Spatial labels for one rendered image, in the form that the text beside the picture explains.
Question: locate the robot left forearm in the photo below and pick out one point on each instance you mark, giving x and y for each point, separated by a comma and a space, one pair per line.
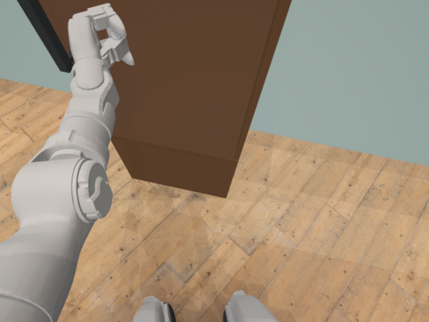
87, 126

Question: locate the left robot thigh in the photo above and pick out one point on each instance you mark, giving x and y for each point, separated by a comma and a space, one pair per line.
153, 312

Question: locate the right robot shin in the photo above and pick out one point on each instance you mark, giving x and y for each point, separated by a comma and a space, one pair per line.
238, 293

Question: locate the left robot upper arm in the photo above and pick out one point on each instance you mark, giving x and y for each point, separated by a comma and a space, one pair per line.
57, 203

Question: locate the robot left hand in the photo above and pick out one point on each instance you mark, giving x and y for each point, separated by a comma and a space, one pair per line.
85, 43

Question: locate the cupboard door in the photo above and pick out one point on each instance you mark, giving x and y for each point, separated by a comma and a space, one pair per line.
195, 66

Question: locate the handle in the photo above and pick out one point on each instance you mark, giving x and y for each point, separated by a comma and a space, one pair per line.
47, 34

